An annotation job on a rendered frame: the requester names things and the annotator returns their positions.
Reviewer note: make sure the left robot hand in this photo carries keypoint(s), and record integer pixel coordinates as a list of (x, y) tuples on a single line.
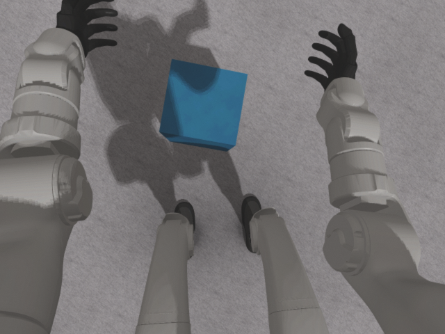
[(74, 18)]

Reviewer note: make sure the robot left foot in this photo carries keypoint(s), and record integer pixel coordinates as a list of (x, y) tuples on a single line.
[(186, 209)]

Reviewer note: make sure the right robot hand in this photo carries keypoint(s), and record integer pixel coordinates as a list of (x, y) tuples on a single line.
[(344, 59)]

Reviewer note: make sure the robot right forearm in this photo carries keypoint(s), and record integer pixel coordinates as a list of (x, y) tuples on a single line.
[(355, 153)]

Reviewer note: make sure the right robot thigh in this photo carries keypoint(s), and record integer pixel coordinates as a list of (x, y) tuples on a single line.
[(292, 304)]

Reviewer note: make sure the robot right upper arm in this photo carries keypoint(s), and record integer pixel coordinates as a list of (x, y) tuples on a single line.
[(378, 254)]

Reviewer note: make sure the carton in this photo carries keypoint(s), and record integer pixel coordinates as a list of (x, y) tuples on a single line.
[(202, 105)]

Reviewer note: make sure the robot left upper arm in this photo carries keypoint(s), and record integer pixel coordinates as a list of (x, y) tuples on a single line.
[(41, 199)]

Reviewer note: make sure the robot left forearm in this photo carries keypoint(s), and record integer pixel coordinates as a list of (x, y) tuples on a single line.
[(46, 102)]

